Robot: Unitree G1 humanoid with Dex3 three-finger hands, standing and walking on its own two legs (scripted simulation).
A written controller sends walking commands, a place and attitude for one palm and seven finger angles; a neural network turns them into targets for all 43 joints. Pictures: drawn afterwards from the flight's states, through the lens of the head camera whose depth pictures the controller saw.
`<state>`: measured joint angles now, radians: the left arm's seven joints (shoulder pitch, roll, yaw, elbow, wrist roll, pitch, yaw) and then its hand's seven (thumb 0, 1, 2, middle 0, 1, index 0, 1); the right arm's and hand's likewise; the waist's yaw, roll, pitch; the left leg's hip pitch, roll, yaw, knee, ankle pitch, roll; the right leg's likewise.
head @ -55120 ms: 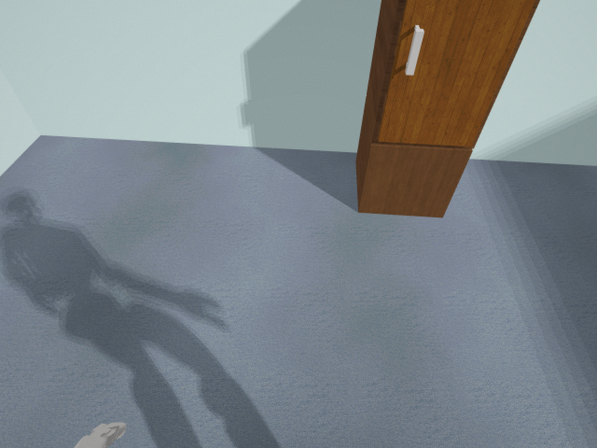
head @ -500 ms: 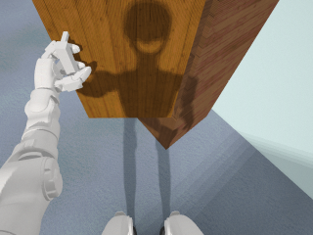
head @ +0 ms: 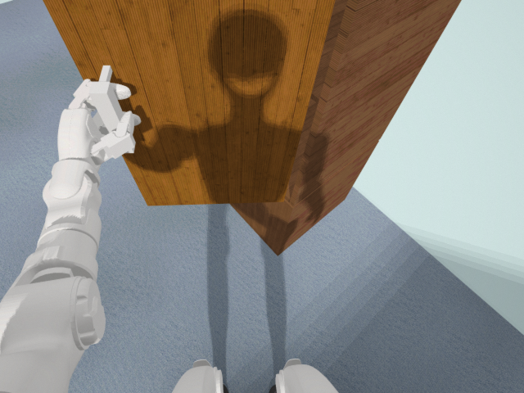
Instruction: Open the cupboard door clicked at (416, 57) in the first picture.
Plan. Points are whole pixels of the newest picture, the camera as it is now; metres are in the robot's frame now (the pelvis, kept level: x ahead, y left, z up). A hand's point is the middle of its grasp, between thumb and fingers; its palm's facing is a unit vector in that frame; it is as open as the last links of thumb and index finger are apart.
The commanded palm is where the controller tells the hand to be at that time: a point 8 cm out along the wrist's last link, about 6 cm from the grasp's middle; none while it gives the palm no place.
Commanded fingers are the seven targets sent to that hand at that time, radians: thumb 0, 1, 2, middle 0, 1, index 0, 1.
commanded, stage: pull the door open along its arc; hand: left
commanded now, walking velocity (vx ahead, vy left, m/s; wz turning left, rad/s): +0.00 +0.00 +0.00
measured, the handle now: (117, 111) +0.54 +0.20 +0.08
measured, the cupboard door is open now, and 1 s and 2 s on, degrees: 53 99 99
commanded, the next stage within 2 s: open thumb and fingers to let go in 0.88 s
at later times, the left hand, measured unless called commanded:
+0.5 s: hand (164, 224) +0.33 +0.11 +0.09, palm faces +0.19 -0.98 +0.09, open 6.6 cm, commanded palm +0.28 +0.18 +0.08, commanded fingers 0.00 0.90 0.90 -0.40 -1.35 -0.40 -1.35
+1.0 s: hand (224, 263) +0.28 +0.04 +0.09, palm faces +0.37 -0.93 -0.02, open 6.5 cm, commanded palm +0.23 +0.09 +0.08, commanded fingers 0.00 0.76 0.84 -0.39 -1.34 -0.39 -1.34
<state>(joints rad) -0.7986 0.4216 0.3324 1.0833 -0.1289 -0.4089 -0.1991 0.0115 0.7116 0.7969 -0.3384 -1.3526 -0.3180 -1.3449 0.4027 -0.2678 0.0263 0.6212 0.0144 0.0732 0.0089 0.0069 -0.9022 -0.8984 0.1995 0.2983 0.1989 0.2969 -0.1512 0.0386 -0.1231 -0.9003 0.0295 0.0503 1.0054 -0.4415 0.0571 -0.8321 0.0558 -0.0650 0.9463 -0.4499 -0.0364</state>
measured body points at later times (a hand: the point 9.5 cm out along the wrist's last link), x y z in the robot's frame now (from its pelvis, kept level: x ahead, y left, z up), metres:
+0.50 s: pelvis +0.02 +0.00 +0.02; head +0.06 -0.01 +0.46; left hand +0.32 +0.16 +0.08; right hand +0.19 -0.23 -0.08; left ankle +0.02 +0.08 -0.67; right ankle +0.00 -0.10 -0.67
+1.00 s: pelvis +0.02 -0.06 +0.02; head +0.04 -0.08 +0.47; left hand +0.25 +0.08 +0.09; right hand +0.19 -0.27 -0.09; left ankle +0.02 +0.08 -0.67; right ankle +0.00 -0.10 -0.67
